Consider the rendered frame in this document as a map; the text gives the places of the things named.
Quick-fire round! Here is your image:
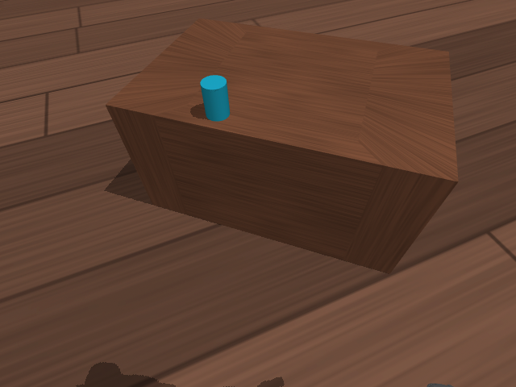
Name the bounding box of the can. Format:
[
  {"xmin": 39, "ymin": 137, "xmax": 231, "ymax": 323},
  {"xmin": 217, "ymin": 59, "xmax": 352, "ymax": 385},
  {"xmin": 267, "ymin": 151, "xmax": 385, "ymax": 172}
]
[{"xmin": 200, "ymin": 75, "xmax": 230, "ymax": 122}]

